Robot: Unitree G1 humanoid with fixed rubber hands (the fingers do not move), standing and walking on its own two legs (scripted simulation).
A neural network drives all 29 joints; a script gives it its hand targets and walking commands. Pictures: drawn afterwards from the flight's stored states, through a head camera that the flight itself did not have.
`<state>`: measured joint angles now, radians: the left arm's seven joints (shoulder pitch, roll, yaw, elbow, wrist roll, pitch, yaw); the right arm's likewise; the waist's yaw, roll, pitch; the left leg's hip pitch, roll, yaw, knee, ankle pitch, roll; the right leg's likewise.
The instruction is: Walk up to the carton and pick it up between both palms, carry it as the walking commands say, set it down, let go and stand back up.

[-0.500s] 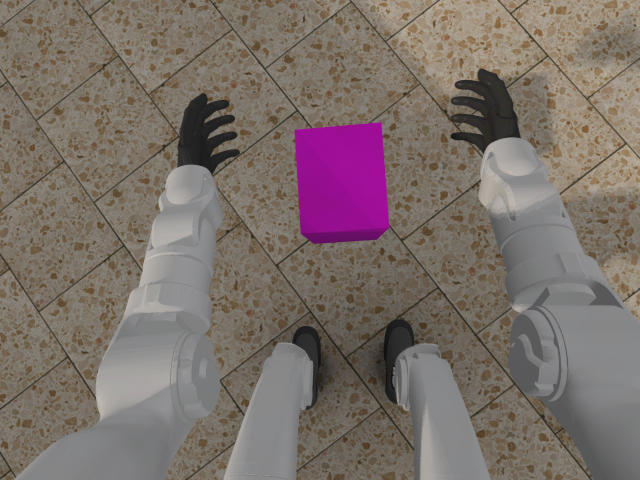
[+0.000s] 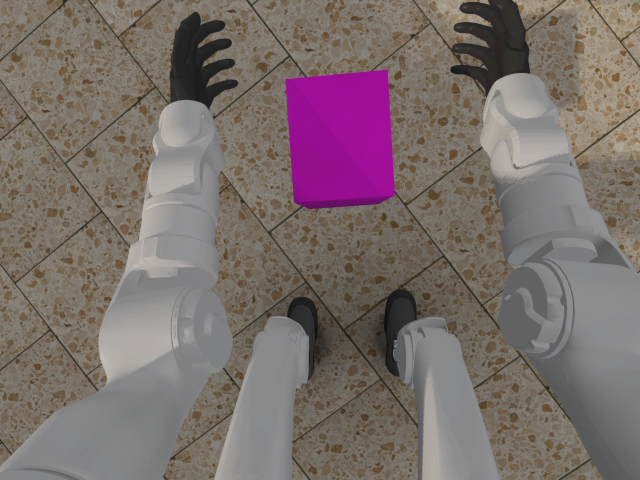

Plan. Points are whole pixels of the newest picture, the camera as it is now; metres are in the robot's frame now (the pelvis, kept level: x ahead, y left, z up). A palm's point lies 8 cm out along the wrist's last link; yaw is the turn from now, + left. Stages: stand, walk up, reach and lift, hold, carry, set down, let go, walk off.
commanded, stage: reach and lift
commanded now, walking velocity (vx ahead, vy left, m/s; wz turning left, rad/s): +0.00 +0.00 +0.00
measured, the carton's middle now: (340, 153) +0.52 +0.02 -0.49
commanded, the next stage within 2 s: none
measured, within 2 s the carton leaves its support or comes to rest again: neither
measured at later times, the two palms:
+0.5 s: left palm (237, 135) +0.51 +0.17 -0.29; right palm (460, 117) +0.53 -0.16 -0.29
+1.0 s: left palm (258, 153) +0.50 +0.17 -0.42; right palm (435, 136) +0.53 -0.15 -0.41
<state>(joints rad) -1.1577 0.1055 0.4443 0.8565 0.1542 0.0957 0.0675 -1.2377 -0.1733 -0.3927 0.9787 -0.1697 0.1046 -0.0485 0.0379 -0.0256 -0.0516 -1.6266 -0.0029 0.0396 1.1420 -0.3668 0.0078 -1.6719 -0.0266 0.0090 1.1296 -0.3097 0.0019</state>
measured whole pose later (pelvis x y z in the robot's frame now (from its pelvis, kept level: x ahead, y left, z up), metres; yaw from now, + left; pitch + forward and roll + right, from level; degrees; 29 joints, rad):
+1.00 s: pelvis -0.05 +0.00 -0.25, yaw +0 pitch +39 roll +1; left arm -1.55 0.30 0.13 1.12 -0.20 0.08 0.15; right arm -1.63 -0.39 -0.04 1.22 0.23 0.08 -0.15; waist 0.05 0.00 0.37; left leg -2.22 0.00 0.01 2.13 -0.59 0.00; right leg -2.26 -0.03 0.00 2.09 -0.51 -0.01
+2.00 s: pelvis -0.05 -0.01 -0.26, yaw +2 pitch +35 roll +0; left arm -1.57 0.21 0.30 1.02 0.02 0.18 0.09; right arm -1.62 -0.25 -0.28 1.09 -0.05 0.18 -0.11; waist 0.02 0.00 0.44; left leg -2.19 -0.06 -0.01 2.18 -0.61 -0.02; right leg -2.21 0.03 0.03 2.16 -0.57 0.04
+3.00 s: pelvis -0.04 -0.02 -0.22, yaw +4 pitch +41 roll +1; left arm -1.40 0.08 0.43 0.79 0.18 0.34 0.12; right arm -1.43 -0.08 -0.44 0.80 -0.21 0.33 -0.14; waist 0.01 -0.02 0.20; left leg -2.16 -0.07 -0.03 2.03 -0.59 -0.05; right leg -2.19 0.07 0.06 2.03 -0.56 0.04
